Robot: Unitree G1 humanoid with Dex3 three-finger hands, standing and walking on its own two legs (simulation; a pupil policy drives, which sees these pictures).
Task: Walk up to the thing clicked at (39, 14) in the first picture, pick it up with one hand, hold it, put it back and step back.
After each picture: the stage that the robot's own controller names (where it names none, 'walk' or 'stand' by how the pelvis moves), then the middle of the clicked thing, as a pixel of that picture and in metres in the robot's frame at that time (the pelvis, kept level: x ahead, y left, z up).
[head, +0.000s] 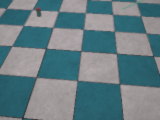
stand; (38, 12) +2.05 +0.61 -0.72
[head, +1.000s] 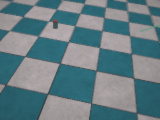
walk; (55, 24) +1.95 +0.30 -0.70
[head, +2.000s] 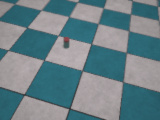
walk; (66, 42) +1.31 +0.12 -0.71
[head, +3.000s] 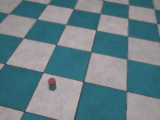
walk; (52, 84) +0.80 +0.21 -0.71
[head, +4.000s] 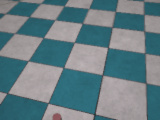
walk; out of the picture +0.51 +0.21 -0.70
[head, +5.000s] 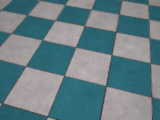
stand; out of the picture +0.35 +0.16 -0.71
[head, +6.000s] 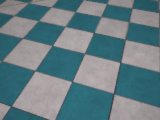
stand; out of the picture +0.34 +0.12 -0.72
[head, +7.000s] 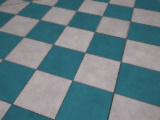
stand; out of the picture +0.35 +0.14 -0.73
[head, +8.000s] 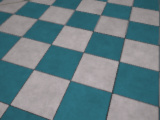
stand; out of the picture +0.34 +0.15 -0.73
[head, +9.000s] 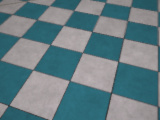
stand; out of the picture +0.34 +0.15 -0.73
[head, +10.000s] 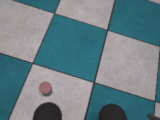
go down; (46, 89) +0.39 +0.17 -0.48
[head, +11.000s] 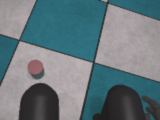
go down; (36, 70) +0.42 +0.19 -0.32
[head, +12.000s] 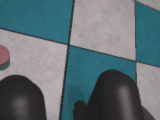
close in; out of the picture +0.41 +0.22 -0.24
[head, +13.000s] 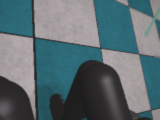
close; out of the picture +0.41 +0.24 -0.22
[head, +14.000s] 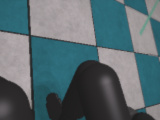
close; out of the picture +0.42 +0.25 -0.22
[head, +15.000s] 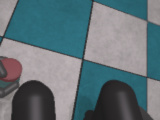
lift; (8, 76) +0.33 +0.24 -0.11
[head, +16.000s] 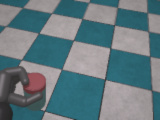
hold; (35, 92) +0.32 +0.15 +0.03
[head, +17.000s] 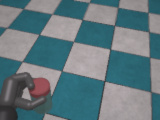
hold; (41, 96) +0.32 +0.14 -0.01
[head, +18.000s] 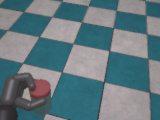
crouch; (41, 98) +0.31 +0.15 -0.01
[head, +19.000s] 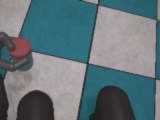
crouch; (21, 55) +0.43 +0.18 -0.10
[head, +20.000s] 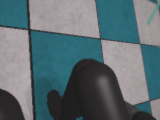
lower; out of the picture +0.44 +0.27 -0.23
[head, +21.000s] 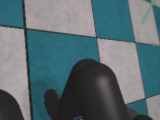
lower; out of the picture +0.44 +0.27 -0.23
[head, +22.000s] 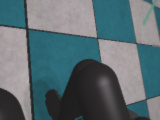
lower; out of the picture +0.44 +0.27 -0.23
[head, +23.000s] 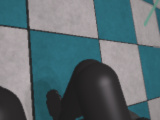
lower; out of the picture +0.44 +0.27 -0.23
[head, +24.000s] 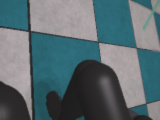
loosen; out of the picture +0.42 +0.25 -0.23
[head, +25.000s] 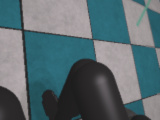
withdraw; out of the picture +0.42 +0.25 -0.23
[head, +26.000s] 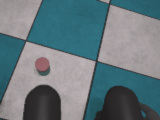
walk; (43, 67) +0.44 +0.18 -0.35
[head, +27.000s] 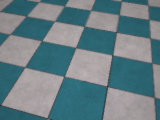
stand; out of the picture +0.36 +0.14 -0.66
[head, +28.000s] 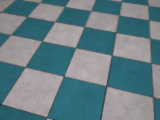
stand; out of the picture +0.37 +0.15 -0.67
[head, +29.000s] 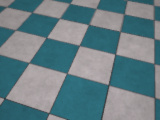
stand; out of the picture +0.37 +0.15 -0.69
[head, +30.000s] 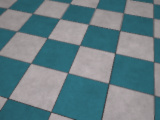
walk; out of the picture +0.39 +0.15 -0.72
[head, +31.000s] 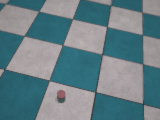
walk; (61, 96) +0.55 +0.09 -0.70
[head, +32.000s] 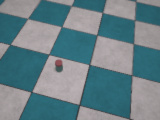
walk; (59, 66) +0.85 +0.17 -0.70
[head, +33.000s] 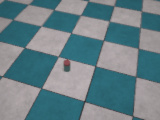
stand; (67, 66) +0.99 +0.15 -0.71
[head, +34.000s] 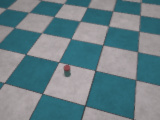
stand; (67, 71) +1.00 +0.15 -0.73
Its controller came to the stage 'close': yes
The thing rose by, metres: 0.71
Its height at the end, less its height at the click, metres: +0.00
